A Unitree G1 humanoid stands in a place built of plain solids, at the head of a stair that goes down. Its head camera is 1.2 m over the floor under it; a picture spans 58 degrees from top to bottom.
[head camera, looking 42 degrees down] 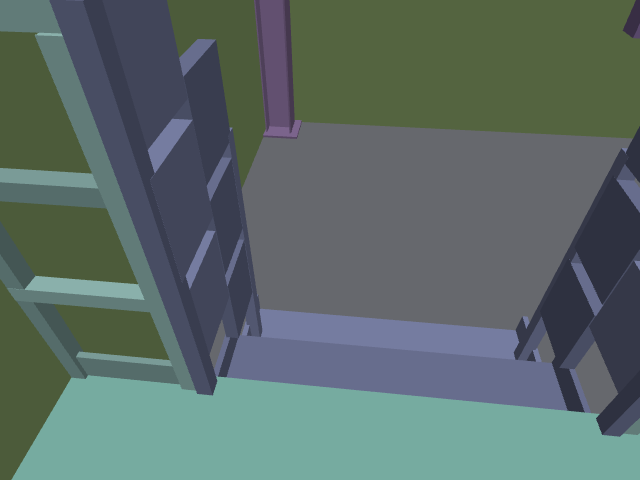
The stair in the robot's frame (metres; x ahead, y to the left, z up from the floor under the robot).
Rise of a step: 0.21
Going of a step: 0.30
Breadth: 1.22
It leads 6 degrees to the right of straight ahead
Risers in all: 3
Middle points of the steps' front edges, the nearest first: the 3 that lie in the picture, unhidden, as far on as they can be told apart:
0.65 -0.24 0.00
0.95 -0.27 -0.21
1.25 -0.30 -0.41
